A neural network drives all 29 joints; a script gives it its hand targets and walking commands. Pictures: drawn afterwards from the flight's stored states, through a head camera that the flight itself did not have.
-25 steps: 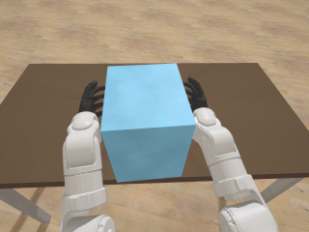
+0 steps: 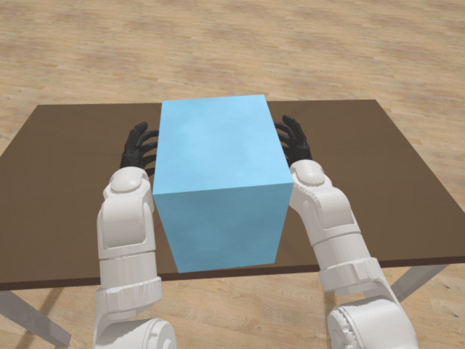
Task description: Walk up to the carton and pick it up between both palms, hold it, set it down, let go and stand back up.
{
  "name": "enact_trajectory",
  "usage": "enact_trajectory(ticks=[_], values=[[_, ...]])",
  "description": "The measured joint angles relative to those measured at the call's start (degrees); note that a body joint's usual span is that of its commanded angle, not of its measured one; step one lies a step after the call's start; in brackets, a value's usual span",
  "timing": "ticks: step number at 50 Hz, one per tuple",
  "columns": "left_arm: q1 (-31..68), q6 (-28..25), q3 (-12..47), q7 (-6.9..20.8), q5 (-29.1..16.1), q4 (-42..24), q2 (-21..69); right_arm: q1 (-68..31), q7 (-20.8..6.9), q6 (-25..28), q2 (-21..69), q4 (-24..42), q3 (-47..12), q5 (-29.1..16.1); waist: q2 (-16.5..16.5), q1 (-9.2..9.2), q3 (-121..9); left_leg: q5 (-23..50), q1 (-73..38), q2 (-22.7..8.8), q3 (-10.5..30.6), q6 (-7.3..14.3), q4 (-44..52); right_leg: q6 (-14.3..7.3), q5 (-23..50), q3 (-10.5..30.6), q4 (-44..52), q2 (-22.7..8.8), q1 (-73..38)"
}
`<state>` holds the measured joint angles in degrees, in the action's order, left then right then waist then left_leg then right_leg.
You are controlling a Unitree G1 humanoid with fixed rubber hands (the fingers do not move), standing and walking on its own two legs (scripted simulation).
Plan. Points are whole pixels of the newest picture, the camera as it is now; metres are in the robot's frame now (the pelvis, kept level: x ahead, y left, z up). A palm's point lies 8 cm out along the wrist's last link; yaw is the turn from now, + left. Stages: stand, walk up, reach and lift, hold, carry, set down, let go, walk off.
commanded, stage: hold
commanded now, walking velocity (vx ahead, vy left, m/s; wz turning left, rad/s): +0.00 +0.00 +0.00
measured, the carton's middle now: (220, 185) +0.35 +0.02 +0.11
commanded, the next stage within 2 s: none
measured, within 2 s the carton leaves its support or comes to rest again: neither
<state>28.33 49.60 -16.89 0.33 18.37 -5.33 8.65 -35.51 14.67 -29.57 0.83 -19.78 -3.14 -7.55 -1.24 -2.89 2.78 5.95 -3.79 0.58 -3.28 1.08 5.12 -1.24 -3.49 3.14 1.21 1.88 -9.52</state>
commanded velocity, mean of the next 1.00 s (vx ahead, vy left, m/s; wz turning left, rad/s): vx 0.00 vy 0.00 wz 0.00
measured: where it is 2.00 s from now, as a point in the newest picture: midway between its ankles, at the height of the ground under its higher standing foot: outside the picture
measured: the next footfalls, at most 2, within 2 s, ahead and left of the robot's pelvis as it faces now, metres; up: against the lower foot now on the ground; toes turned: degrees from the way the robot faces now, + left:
none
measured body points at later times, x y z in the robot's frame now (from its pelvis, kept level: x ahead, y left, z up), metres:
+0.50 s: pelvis +0.00 +0.01 +0.00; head -0.01 +0.01 +0.45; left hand +0.36 +0.15 +0.16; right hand +0.38 -0.11 +0.15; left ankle +0.05 +0.11 -0.75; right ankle -0.04 -0.11 -0.75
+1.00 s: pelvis +0.01 +0.01 +0.00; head +0.00 +0.01 +0.45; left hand +0.37 +0.15 +0.16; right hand +0.39 -0.11 +0.16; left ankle +0.05 +0.11 -0.75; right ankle -0.04 -0.11 -0.75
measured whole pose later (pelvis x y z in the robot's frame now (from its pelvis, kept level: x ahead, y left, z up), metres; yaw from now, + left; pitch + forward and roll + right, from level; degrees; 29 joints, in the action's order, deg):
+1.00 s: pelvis +0.01 +0.01 +0.00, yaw +0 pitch -3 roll +0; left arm 29.0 47.3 -16.5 -0.5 17.7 -4.0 8.8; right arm -36.0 14.4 -28.4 0.2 -19.7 -2.8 -6.7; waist -1.1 -3.6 0.7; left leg 5.7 -2.2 1.2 -2.9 1.5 5.2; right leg -0.7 -3.1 2.8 2.4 1.2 -8.6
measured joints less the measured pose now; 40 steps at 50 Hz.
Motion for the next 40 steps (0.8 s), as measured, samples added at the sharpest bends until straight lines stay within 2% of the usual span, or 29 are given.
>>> enact_trajectory(ticks=[6,12,19,22,25,28,33,40], values=[[2.67,-1.33,0.23,-1.21,-1.3,2.44,-0.26,-0.44,-0.53,0.81,0.01,0.35,1.6,2.48,2.02,0.14,-0.32,1.31,3.27,0.1,1.54,0.39,-0.03,0.14,-0.3,-1.62,-1.91,0.1,3.64],[6.89,-4.53,-1.53,-1.03,-0.87,9.18,-0.16,-3.23,-1.6,1.35,0.22,-2.84,4.8,4.88,1.36,0.06,-2.44,1.1,4.2,0.15,1.14,0.77,-0.07,0.31,-0.41,-1.22,-2.14,0.01,4.83],[2.95,-2.9,-0.08,-0.79,-0.05,3.4,0.63,-1.11,-1.0,0.71,-0.64,0.21,2.06,2.03,-0.43,-0.93,-2.84,0.03,2.19,0.41,-0.02,0.52,0.04,0.43,-0.08,-0.01,-0.19,-0.41,2.32],[0.69,-0.7,1.17,-0.87,0.19,-0.51,0.5,0.21,-0.56,0.18,-0.82,1.92,0.57,0.31,-0.44,-1.33,-1.58,-0.08,1.02,0.53,-0.01,0.42,0.06,0.49,0.19,-0.01,0.6,-0.55,0.75],[0.01,0.96,1.55,-0.81,0.36,-1.55,0.23,0.97,-0.43,-0.12,-0.49,1.9,0.16,0.12,-0.01,-1.22,-0.08,0.07,0.18,0.49,0.07,0.4,0.05,0.48,0.33,-0.1,0.65,-0.51,-0.13],[0.81,1.07,1.05,-0.94,0.21,-0.36,0.58,1.22,-0.49,-0.07,-0.54,1.4,0.35,0.7,0.84,-0.74,0.5,0.53,0.73,0.34,0.34,0.53,0.03,0.46,0.35,-0.39,-0.08,-0.3,0.67],[4.45,-1.8,-0.5,-1.84,-0.36,4.08,1.03,-0.98,-1.63,1.41,-0.41,-0.84,2.71,3.44,1.86,-0.03,-0.64,1.46,3.38,0.02,0.92,0.69,-0.04,0.32,-0.09,-1.02,-2.3,0.13,4.18],[8.49,-5.31,-3.19,-1.24,0.12,11.79,0.34,-5.46,-2.77,2.57,0.22,-7.04,5.85,5.98,0.75,0.52,-3.06,0.98,3.95,-0.11,0.34,0.64,-0.06,0.19,-0.17,-0.4,-2.08,0.19,4.84]])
